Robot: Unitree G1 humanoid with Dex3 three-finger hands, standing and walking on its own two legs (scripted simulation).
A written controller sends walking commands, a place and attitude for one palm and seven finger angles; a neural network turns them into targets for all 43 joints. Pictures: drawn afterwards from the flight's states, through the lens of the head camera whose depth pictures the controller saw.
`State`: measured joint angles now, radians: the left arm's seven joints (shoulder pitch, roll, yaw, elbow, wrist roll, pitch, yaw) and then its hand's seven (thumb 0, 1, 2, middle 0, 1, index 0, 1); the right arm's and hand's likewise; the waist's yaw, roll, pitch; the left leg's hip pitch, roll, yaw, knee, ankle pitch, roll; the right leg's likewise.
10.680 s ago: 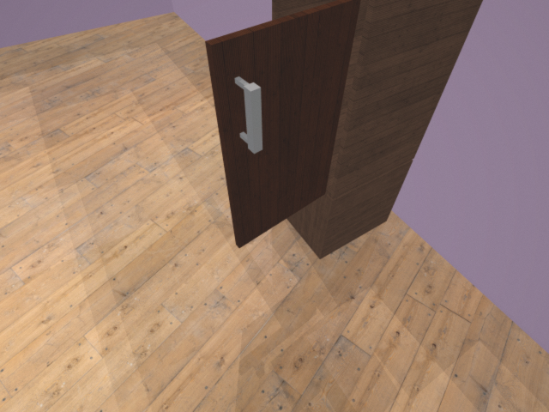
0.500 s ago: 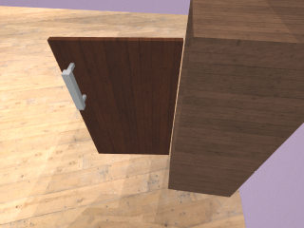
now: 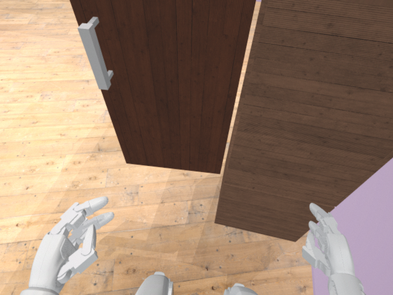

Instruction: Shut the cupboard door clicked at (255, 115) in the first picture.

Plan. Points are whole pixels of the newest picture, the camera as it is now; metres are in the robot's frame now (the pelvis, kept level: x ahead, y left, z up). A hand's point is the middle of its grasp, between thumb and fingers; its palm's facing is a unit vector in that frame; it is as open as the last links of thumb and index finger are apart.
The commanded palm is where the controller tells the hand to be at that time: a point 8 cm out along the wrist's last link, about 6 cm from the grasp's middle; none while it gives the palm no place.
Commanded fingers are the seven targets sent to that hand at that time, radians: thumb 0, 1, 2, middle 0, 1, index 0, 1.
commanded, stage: raise the hand and make a fist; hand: left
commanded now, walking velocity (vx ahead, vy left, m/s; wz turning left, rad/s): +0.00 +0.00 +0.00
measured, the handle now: (99, 54) +0.54 +0.27 +0.19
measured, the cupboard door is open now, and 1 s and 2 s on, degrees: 96 96 96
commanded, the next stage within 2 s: bring the fist close to the handle in 1.48 s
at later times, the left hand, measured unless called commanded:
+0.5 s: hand (83, 210) +0.22 +0.21 +0.11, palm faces +0.00 -1.00 -0.06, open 3.8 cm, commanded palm +0.19 +0.26 +0.12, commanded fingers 0.00 0.90 0.90 -1.06 -1.24 -1.06 -1.24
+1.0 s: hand (69, 173) +0.25 +0.22 +0.18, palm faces +0.02 -1.00 -0.06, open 3.1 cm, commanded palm +0.22 +0.26 +0.18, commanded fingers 0.00 0.90 0.90 -1.30 -1.50 -1.30 -1.50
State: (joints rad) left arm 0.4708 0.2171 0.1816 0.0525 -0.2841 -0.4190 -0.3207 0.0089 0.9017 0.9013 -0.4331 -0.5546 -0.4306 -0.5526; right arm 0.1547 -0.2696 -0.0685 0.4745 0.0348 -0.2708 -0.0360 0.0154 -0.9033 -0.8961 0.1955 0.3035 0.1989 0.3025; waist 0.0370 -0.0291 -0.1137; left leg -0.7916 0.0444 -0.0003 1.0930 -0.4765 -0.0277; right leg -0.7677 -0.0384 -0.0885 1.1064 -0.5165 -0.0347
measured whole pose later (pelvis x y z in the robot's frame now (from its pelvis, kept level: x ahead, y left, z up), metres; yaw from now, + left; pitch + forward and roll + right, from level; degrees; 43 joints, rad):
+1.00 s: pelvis +0.03 +0.02 +0.06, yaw +0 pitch +1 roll -1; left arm 0.31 0.27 0.20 -0.22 -0.29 -0.05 -0.25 0.01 0.90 0.90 -1.28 -1.48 -1.27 -1.47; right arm 0.25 -0.22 0.07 0.56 0.04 -0.26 -0.07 0.02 -0.90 -0.90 0.20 0.30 0.20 0.30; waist 0.05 0.03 -0.05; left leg -0.39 0.02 0.01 0.72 -0.36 0.00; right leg -0.34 -0.04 -0.09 0.69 -0.37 0.00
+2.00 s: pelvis +0.02 +0.01 +0.07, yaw -1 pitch +0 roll +0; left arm -0.09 0.33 0.30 0.18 -0.29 -0.01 -0.30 0.01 0.90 0.90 -1.30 -1.50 -1.30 -1.50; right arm 0.25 -0.26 0.05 0.64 0.05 -0.23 -0.11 0.02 -0.90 -0.90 0.20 0.30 0.20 0.30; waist 0.02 0.03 -0.02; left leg -0.31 0.03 0.03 0.60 -0.30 -0.02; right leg -0.30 -0.02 -0.07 0.62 -0.33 -0.02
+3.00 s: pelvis +0.03 +0.03 +0.06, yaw -2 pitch +6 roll -1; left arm -0.53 0.43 0.38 0.74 -0.22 -0.14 -0.32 0.02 0.90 0.90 -1.30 -1.50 -1.30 -1.50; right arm 0.34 -0.27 0.02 0.65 0.05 -0.08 -0.08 0.01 -0.90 -0.90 0.20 0.30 0.20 0.30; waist -0.05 0.02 -0.05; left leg -0.44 0.03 0.05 0.66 -0.32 0.01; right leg -0.42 -0.03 -0.05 0.63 -0.32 0.01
